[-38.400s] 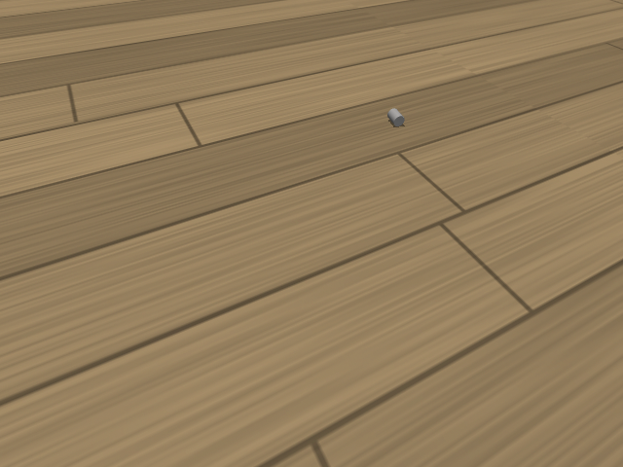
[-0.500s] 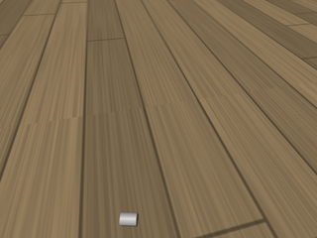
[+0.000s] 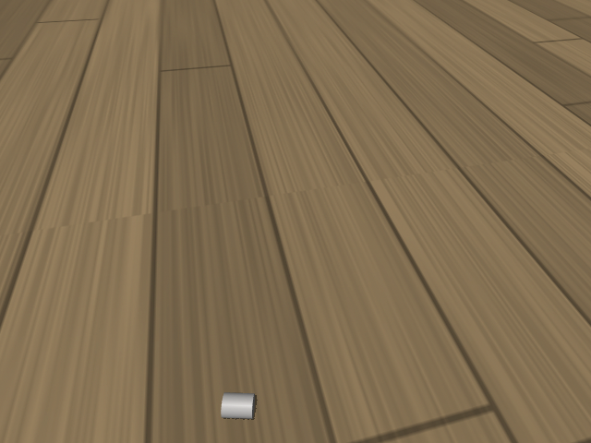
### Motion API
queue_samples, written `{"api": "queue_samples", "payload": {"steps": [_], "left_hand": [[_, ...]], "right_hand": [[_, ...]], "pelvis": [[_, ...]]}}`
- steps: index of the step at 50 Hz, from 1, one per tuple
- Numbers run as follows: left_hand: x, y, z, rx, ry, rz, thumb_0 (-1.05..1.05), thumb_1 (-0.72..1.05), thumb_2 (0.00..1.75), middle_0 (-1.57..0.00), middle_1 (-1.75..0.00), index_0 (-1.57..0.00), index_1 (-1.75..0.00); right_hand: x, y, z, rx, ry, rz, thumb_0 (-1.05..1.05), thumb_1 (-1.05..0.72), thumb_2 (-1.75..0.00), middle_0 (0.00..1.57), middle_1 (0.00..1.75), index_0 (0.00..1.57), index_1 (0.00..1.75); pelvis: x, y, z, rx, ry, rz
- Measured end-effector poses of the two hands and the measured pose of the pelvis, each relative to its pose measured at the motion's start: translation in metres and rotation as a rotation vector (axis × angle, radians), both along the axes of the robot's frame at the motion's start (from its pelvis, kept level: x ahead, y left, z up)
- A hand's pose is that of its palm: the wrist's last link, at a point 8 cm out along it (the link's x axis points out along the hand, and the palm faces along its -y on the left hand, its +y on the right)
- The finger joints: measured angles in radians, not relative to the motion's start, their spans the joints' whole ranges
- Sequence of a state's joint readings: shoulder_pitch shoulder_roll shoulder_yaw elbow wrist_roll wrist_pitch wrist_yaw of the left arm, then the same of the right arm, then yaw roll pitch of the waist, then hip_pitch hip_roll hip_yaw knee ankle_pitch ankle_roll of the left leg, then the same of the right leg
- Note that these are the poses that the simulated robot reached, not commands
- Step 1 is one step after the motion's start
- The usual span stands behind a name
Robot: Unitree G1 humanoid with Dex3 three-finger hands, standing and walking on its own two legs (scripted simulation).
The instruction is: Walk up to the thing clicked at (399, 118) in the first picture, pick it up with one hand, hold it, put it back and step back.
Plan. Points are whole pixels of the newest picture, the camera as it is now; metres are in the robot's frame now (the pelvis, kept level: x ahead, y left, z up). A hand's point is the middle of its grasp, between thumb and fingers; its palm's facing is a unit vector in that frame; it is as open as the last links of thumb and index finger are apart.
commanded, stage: stand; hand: left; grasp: from above
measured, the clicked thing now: (238, 405) +0.39 +0.17 -0.75
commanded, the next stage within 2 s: step back in 0.82 s
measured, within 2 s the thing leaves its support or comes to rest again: neither
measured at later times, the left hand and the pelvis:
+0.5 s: hand out of the picture +0.07 +0.25 -0.16, palm faces +0.00 -0.94 -0.34, open 7.4 cm; pelvis +0.00 +0.00 +0.00, yaw +0 degrees
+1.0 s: hand out of the picture +0.08 +0.27 -0.16, palm faces +0.01 -0.93 -0.37, open 7.4 cm; pelvis -0.02 +0.01 -0.01, yaw +0 degrees
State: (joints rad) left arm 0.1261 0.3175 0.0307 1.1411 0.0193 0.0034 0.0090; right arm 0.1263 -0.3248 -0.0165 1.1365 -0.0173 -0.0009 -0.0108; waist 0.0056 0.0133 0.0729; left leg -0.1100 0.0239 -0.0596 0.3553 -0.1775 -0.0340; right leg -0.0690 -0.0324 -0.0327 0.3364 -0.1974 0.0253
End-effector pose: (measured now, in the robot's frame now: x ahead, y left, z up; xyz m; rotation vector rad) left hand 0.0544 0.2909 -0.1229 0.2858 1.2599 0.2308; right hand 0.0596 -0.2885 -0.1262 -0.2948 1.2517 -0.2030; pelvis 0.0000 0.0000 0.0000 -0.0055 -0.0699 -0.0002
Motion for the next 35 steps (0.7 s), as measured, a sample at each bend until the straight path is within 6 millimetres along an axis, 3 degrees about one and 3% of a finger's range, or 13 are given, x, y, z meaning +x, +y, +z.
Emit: {"api": "queue_samples", "payload": {"steps": [35], "left_hand": [[0.012,-0.004,0.003,0.004,-0.013,-0.021,0.01,0.90,0.90,-0.20,-0.30,-0.21,-0.30]], "right_hand": [[0.008,-0.010,0.001,-0.002,-0.002,0.008,0.01,-0.90,-0.90,0.21,0.30,0.20,0.30]], "pelvis": [[0.005,-0.006,0.000,0.004,0.015,0.002]]}}
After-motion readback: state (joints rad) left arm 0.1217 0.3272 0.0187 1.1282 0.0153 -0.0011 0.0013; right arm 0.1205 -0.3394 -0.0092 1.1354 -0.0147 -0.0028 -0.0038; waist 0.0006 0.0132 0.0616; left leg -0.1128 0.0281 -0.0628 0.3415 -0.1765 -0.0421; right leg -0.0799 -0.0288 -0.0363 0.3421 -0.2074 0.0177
